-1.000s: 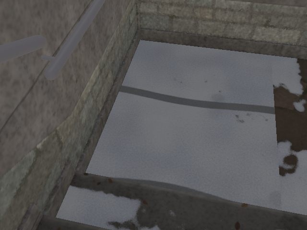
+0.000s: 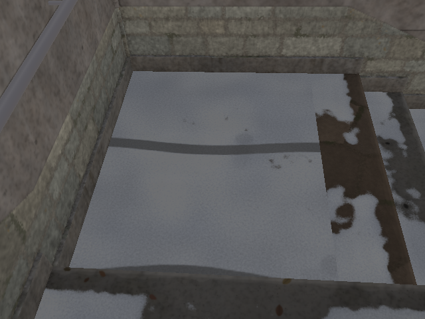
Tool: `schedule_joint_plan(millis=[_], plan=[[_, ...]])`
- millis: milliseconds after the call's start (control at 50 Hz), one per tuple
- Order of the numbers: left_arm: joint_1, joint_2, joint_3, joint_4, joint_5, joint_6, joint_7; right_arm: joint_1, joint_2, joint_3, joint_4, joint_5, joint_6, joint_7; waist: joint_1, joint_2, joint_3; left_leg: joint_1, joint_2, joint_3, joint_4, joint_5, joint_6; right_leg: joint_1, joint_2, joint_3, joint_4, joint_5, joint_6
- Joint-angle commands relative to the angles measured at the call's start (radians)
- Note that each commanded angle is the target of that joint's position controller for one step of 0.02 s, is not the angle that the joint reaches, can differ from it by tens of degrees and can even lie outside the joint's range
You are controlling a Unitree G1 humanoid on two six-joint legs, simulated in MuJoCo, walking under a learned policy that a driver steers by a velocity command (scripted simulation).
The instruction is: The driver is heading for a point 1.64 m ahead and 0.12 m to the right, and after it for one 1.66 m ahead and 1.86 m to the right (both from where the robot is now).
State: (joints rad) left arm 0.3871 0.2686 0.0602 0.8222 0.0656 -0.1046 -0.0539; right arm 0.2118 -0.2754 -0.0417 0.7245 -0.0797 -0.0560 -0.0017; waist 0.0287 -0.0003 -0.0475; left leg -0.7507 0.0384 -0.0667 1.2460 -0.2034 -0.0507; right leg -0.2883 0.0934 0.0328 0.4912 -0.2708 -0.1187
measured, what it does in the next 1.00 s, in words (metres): goes down, turning right: left foot 0.15 m lower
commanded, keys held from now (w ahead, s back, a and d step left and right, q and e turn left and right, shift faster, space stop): w+e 0.34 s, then w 0.66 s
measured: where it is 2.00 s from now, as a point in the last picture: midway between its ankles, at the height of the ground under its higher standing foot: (287, 235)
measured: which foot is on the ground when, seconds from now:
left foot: up 0.00-0.46, down 0.48-1.00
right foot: down 0.00-0.48, up 0.50-1.00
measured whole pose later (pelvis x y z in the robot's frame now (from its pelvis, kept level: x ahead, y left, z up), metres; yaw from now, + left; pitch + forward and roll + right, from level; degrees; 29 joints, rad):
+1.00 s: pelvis +0.45 -0.10 -0.26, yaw -18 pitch +1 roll +6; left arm -0.05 0.23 -0.06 0.80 0.06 -0.07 -0.08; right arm 0.70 -0.14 0.02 1.10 -0.07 -0.09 0.01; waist -0.21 -0.07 0.00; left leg -0.01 -0.04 0.04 0.95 -0.91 -0.02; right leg -0.49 -0.14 0.01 0.37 0.40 -0.04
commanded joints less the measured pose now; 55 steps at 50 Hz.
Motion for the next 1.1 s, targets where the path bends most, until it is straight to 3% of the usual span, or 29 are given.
schedule_joint_plan(millis=[20,140,180,220,240,300,400,440,480,500,520,540,560,600,620,640,680,720,760,800,820,880,960,980,1000,1020,1040,1060,1100], plan=[[0.030,0.086,-0.001,-0.005,0.012,-0.028,0.011,-0.013,-0.052,0.017,-0.042,-0.011,-0.002,0.028,-0.010,-0.078,0.041,-0.138,0.028,-0.012,0.006,0.101,-0.007,0.053,-0.226,0.372,-0.200,-0.210,-0.128],[0.132,0.053,-0.036,0.076,0.021,-0.043,-0.003,-0.121,-0.018,0.058,-0.058,-0.022,-0.001,0.014,0.038,-0.098,0.059,-0.138,0.036,-0.017,-0.190,0.084,0.003,0.131,-0.226,0.479,-0.106,-0.080,-0.194],[0.282,-0.028,-0.059,0.151,0.024,-0.040,0.037,-0.216,0.008,0.073,-0.062,-0.036,-0.008,0.017,0.118,-0.092,0.066,-0.377,0.043,-0.116,-0.427,0.302,-0.021,0.414,-0.214,0.528,0.007,-0.077,-0.195],[0.320,-0.016,-0.058,0.174,0.016,-0.030,0.042,-0.254,0.016,0.080,-0.049,-0.031,-0.011,0.026,0.133,-0.090,0.084,-0.390,0.031,-0.085,-0.478,0.334,-0.019,0.365,-0.189,0.564,0.071,-0.094,-0.208],[0.282,-0.045,-0.073,0.153,-0.003,-0.021,0.039,-0.239,0.023,0.088,-0.027,-0.034,-0.016,0.039,0.130,-0.023,0.079,-0.210,0.026,-0.060,-0.633,0.527,-0.013,0.167,-0.129,0.488,0.134,-0.114,-0.197],[0.161,0.019,-0.071,0.109,0.020,-0.007,-0.004,-0.190,0.036,0.085,-0.058,-0.037,-0.011,0.054,0.044,-0.071,0.108,0.336,-0.024,0.045,-0.589,0.469,0.013,-0.380,-0.054,0.475,0.124,-0.259,-0.193],[0.204,0.035,-0.052,0.148,-0.008,-0.016,0.000,-0.241,0.020,0.087,-0.069,-0.010,0.006,0.060,0.100,-0.070,0.175,0.291,-0.021,-0.026,-0.839,0.315,0.027,-0.102,-0.051,0.604,0.370,-0.255,-0.175],[0.172,0.042,-0.056,0.142,-0.026,0.003,-0.010,-0.100,-0.002,0.071,0.023,0.007,-0.008,0.053,0.041,-0.020,0.163,0.527,-0.015,0.049,-1.031,0.434,0.049,-0.131,-0.005,0.545,0.552,-0.149,-0.134],[0.126,0.017,-0.065,0.117,0.030,0.004,-0.070,0.406,-0.102,0.007,0.179,0.020,-0.046,0.064,-0.149,0.041,-0.006,1.195,0.082,0.029,-0.778,0.476,0.179,-0.537,0.027,0.396,0.990,0.165,-0.027],[0.372,-0.121,-0.082,0.191,0.003,-0.005,-0.089,0.497,-0.176,-0.008,0.195,0.016,-0.045,0.091,-0.072,0.260,-0.224,1.483,0.317,-0.201,-0.592,0.904,0.438,-0.791,0.155,0.175,1.478,-0.486,0.064],[0.351,-0.059,-0.083,0.106,-0.007,0.001,-0.081,0.405,-0.192,-0.015,0.139,-0.006,-0.024,0.116,-0.090,0.162,-0.257,1.481,0.440,-0.434,-0.633,0.827,0.568,-1.008,0.126,0.126,1.685,-0.526,0.077],[0.151,-0.009,-0.070,0.022,0.002,0.012,-0.053,0.266,-0.134,-0.024,0.111,-0.018,-0.018,0.096,-0.132,0.109,-0.051,1.316,0.518,-0.545,-0.792,0.236,0.535,-1.206,-0.007,0.123,1.593,-0.413,0.116],[0.013,-0.007,-0.077,0.004,0.021,0.024,-0.021,0.195,0.019,0.019,0.103,-0.010,-0.023,0.086,-0.113,-0.085,0.066,1.065,0.425,-0.437,-0.897,-0.059,0.433,-1.180,-0.086,0.161,1.439,-0.208,0.099],[0.005,-0.041,-0.094,0.030,0.044,0.033,0.009,0.044,0.164,0.072,0.089,-0.010,-0.051,0.053,0.020,-0.050,0.168,0.515,0.265,-0.258,-0.992,0.113,0.391,-0.790,-0.250,0.198,0.894,0.180,0.056],[-0.024,-0.069,-0.105,0.031,0.053,0.037,-0.002,0.047,0.099,0.050,0.121,0.006,-0.066,0.045,0.018,0.039,0.204,0.359,0.170,-0.165,-0.987,0.133,0.389,-0.685,-0.253,0.103,0.778,0.193,0.045],[-0.046,-0.045,-0.096,0.047,0.045,0.034,-0.016,0.087,0.069,0.041,0.124,0.034,-0.084,0.030,-0.034,-0.003,0.117,0.280,0.112,-0.056,-0.999,0.053,0.374,-0.495,-0.221,0.016,0.556,0.370,0.048],[-0.156,-0.058,-0.100,0.019,0.033,0.033,-0.037,0.132,-0.007,0.029,0.175,0.001,-0.092,0.051,-0.023,0.055,0.100,0.118,0.090,-0.046,-0.986,0.131,0.338,-0.247,-0.201,-0.026,0.495,0.494,0.054],[-0.057,-0.027,-0.094,0.036,0.058,0.034,-0.054,0.115,-0.084,0.008,0.164,-0.016,-0.093,0.062,0.030,0.021,0.089,0.103,0.110,-0.047,-0.881,0.241,0.342,-0.167,-0.160,-0.029,0.583,0.484,0.062],[-0.282,0.020,-0.090,-0.039,0.063,0.028,-0.027,0.301,-0.009,0.022,0.237,0.012,-0.103,0.016,-0.117,0.011,0.119,0.778,0.185,-0.176,-0.724,0.110,0.353,-0.789,-0.238,0.117,0.265,0.602,0.094],[-0.468,-0.062,-0.115,-0.083,0.055,0.027,-0.016,0.649,0.087,0.048,0.374,0.004,-0.088,-0.029,-0.250,0.025,0.164,1.115,0.230,-0.305,-0.614,0.079,0.352,-1.130,-0.263,0.108,0.105,0.595,0.123],[-0.483,-0.071,-0.123,-0.056,0.044,0.026,-0.024,0.645,0.121,0.062,0.367,0.007,-0.074,-0.031,-0.251,-0.006,0.179,1.018,0.189,-0.256,-0.574,0.052,0.323,-1.028,-0.285,0.099,-0.011,0.765,0.118],[-0.463,-0.013,-0.119,-0.084,0.037,0.040,-0.050,0.430,0.024,0.061,0.303,-0.029,-0.055,0.040,-0.143,0.043,0.213,0.213,0.105,-0.150,-0.713,-0.172,0.305,-0.226,-0.207,-0.049,0.122,0.865,0.059],[-0.575,0.029,-0.115,-0.097,0.055,0.047,-0.038,0.470,-0.026,0.038,0.333,0.026,-0.059,0.007,-0.215,0.000,0.254,0.583,0.123,-0.168,-0.556,-0.072,0.241,-0.278,-0.228,-0.015,-0.177,0.608,0.071],[-0.476,0.043,-0.066,-0.033,-0.130,0.028,-0.002,0.493,-0.060,0.015,0.345,0.057,-0.011,-0.026,-0.177,-0.055,0.276,0.555,0.097,-0.117,-0.425,0.092,0.231,-0.129,-0.199,-0.056,-0.197,0.576,0.102],[-0.293,0.089,-0.080,0.008,0.006,0.021,-0.007,0.510,-0.045,0.037,0.367,-0.022,-0.029,0.022,-0.107,-0.017,0.116,0.556,0.089,-0.087,-0.317,0.143,0.186,0.129,-0.202,-0.079,-0.200,0.753,0.055],[-0.041,0.170,-0.016,0.080,0.016,0.006,-0.006,0.536,-0.021,0.041,0.390,-0.048,-0.021,0.068,-0.001,-0.045,0.018,0.371,0.059,-0.017,-0.082,0.183,0.114,0.517,-0.221,-0.092,-0.113,0.826,-0.005],[0.243,0.202,-0.002,0.136,0.023,0.018,-0.030,0.743,0.142,0.067,0.423,-0.033,-0.025,0.109,0.014,-0.271,-0.379,0.072,-0.040,0.084,0.373,-0.413,0.028,1.163,-0.404,0.038,0.279,1.233,-0.245],[0.341,0.168,0.001,0.149,0.040,0.042,-0.049,0.655,0.038,0.052,0.364,-0.003,-0.026,0.127,0.108,-0.220,-0.502,-0.050,-0.044,0.069,0.751,-0.673,0.008,1.241,-0.525,0.232,0.272,1.217,-0.339],[0.250,0.168,0.012,0.173,0.021,0.048,-0.018,0.196,-0.024,0.030,0.193,0.045,-0.050,0.097,0.148,-0.035,-0.116,-0.369,0.028,0.082,0.696,-0.512,0.046,0.772,-0.489,0.306,-0.034,0.245,-0.197]])
Velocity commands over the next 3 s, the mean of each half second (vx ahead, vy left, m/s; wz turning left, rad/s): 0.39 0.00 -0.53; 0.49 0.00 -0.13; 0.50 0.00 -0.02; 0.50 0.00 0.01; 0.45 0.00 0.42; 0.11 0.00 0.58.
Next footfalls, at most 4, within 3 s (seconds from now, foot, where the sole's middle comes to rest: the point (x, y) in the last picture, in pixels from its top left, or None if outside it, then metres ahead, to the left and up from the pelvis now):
0.48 left None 0.29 0.11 -0.92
1.02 right None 0.60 -0.28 -1.07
1.58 left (258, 247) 1.00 -0.11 -1.23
2.06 right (317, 211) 1.20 -0.41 -1.23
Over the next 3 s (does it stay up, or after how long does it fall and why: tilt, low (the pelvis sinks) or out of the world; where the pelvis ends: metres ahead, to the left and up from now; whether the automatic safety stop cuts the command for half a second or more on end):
stays up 1.41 -0.29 -0.45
